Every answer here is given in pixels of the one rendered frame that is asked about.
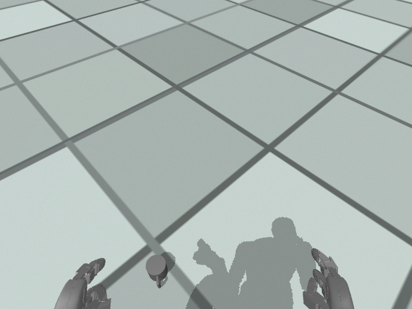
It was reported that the left robot hand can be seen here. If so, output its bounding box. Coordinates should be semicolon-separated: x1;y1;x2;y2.
54;258;111;309

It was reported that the right robot hand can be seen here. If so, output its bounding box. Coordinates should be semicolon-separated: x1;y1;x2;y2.
303;248;354;309

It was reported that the mug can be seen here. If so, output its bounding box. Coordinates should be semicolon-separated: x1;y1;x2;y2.
145;255;168;288

